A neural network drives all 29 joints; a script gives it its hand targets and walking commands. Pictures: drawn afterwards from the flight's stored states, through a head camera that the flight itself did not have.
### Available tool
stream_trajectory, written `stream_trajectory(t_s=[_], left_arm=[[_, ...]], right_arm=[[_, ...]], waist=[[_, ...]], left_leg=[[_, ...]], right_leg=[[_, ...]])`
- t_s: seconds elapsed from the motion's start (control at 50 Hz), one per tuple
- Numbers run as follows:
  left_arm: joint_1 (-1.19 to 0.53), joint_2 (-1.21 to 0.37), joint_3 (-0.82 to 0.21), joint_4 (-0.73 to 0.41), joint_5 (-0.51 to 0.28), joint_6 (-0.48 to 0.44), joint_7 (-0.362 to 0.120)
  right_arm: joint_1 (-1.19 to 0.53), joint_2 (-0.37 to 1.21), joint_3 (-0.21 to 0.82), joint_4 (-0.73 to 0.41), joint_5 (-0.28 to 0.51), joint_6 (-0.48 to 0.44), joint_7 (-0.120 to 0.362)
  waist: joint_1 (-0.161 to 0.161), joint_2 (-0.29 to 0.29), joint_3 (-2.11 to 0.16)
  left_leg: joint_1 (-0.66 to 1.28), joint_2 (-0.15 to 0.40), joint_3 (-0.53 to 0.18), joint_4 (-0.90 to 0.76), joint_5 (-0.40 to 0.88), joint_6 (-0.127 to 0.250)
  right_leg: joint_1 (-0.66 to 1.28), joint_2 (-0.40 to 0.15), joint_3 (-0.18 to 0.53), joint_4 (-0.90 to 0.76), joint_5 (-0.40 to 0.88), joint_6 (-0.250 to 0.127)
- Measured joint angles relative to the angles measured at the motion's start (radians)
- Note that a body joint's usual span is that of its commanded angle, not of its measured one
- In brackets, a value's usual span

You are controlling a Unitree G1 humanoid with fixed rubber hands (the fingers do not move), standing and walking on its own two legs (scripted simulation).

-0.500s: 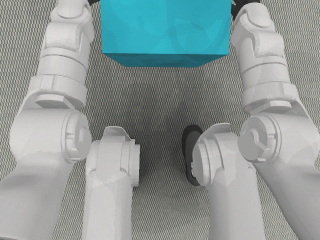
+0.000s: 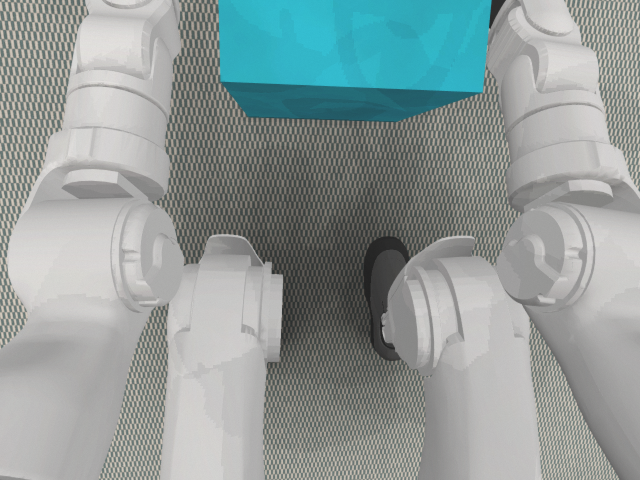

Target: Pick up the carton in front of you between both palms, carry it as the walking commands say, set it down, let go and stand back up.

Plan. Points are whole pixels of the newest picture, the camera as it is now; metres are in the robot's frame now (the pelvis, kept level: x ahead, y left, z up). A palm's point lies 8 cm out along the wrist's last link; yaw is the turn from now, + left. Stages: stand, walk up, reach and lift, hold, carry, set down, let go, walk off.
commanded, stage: set down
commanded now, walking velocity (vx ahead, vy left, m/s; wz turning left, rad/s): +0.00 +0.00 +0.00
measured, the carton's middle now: (337, 9) +0.55 -0.01 -0.24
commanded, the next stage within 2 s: let go in 1.50 s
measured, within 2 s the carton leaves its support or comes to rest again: neither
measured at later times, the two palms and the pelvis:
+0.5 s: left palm out of the picture +0.57 +0.21 -0.16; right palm (528, 4) +0.54 -0.18 -0.17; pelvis +0.00 +0.00 +0.00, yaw +1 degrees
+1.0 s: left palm out of the picture +0.58 +0.21 +0.00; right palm out of the picture +0.55 -0.18 +0.00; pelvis +0.01 +0.00 +0.11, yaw +0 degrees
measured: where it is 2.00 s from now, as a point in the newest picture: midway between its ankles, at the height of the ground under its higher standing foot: (317, 329)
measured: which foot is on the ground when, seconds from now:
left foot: down 0.00-1.00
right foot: down 0.00-1.00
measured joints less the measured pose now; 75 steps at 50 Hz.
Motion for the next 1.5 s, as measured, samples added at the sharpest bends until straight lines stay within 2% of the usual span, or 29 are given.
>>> stream_trajectory(t_s=[0.16, 0.2, 0.24, 0.3, 0.36, 0.44, 0.52, 0.6, 0.7, 0.92, 1.2, 1.5], left_arm=[[-0.007, 0.004, 0.015, -0.004, 0.025, -0.014, -0.013], [-0.013, 0.014, 0.005, 0.011, 0.020, -0.031, -0.010], [-0.019, 0.036, -0.029, 0.040, 0.004, -0.048, 0.013], [-0.021, 0.093, -0.094, 0.090, -0.076, -0.076, 0.072], [-0.017, 0.158, -0.174, 0.118, -0.188, -0.099, 0.102], [-0.028, 0.219, -0.269, 0.133, -0.313, -0.112, 0.103], [-0.044, 0.234, -0.301, 0.140, -0.367, -0.114, 0.098], [-0.019, 0.215, -0.279, 0.098, -0.354, -0.104, 0.107], [0.052, 0.181, -0.220, 0.018, -0.294, -0.064, 0.119], [0.094, 0.170, -0.144, 0.034, -0.232, -0.035, 0.081], [0.169, 0.164, -0.105, -0.070, -0.200, 0.006, 0.051], [0.251, 0.127, -0.035, -0.055, -0.127, -0.027, 0.006]], right_arm=[[-0.019, -0.004, -0.011, 0.014, -0.008, -0.006, 0.006], [-0.028, -0.005, -0.010, 0.031, -0.003, -0.024, 0.006], [-0.041, -0.010, 0.009, 0.064, 0.007, -0.053, -0.006], [-0.048, -0.033, 0.077, 0.116, 0.070, -0.089, -0.049], [-0.037, -0.063, 0.144, 0.136, 0.149, -0.116, -0.077], [-0.018, -0.085, 0.211, 0.124, 0.217, -0.131, -0.090], [0.006, -0.085, 0.248, 0.079, 0.243, -0.128, -0.098], [0.050, -0.070, 0.267, -0.005, 0.253, -0.109, -0.111], [0.114, -0.040, 0.264, -0.110, 0.245, -0.060, -0.131], [0.155, -0.004, 0.181, -0.109, 0.159, -0.024, -0.119], [0.240, 0.001, 0.185, -0.235, 0.161, 0.024, -0.107], [0.336, 0.048, 0.138, -0.248, 0.091, 0.001, -0.071]], waist=[[0.000, -0.002, 0.032], [-0.003, -0.001, 0.046], [-0.007, 0.002, 0.066], [-0.010, 0.008, 0.096], [-0.011, 0.018, 0.106], [-0.016, 0.036, 0.086], [-0.026, 0.052, 0.029], [-0.031, 0.055, -0.040], [-0.034, 0.049, -0.130], [-0.038, 0.053, -0.305], [-0.040, 0.059, -0.374], [-0.046, 0.063, -0.440]], left_leg=[[0.013, 0.001, 0.001, 0.011, 0.001, 0.003], [0.018, 0.001, 0.000, 0.013, 0.003, 0.002], [0.026, -0.001, -0.002, 0.013, 0.005, 0.001], [0.036, -0.003, -0.007, 0.012, 0.005, -0.001], [0.039, -0.006, -0.008, 0.015, 0.001, -0.002], [0.028, -0.013, -0.005, 0.019, -0.002, -0.004], [0.003, -0.018, -0.007, 0.013, -0.001, -0.005], [-0.009, -0.014, -0.010, -0.014, 0.003, -0.005], [0.023, -0.003, -0.007, -0.095, 0.010, -0.001], [0.092, -0.002, -0.012, -0.335, 0.076, -0.003], [0.248, 0.003, -0.023, -0.610, 0.146, -0.002], [0.506, 0.007, -0.035, -0.974, 0.255, -0.001]], right_leg=[[0.016, 0.002, 0.000, 0.006, 0.002, 0.007], [0.024, 0.002, 0.000, 0.007, 0.002, 0.011], [0.034, 0.000, -0.001, 0.005, 0.003, 0.013], [0.047, -0.002, -0.007, 0.002, 0.003, 0.012], [0.051, -0.008, -0.008, 0.007, -0.003, 0.008], [0.041, -0.017, -0.008, 0.017, -0.014, 0.003], [0.019, -0.024, -0.010, 0.014, -0.018, 0.000], [0.006, -0.021, -0.011, -0.014, -0.012, -0.002], [0.032, -0.013, -0.002, -0.092, -0.001, -0.004], [0.106, -0.020, 0.009, -0.322, 0.051, -0.011], [0.267, -0.025, 0.015, -0.593, 0.112, -0.016], [0.529, -0.037, 0.023, -0.951, 0.210, -0.022]])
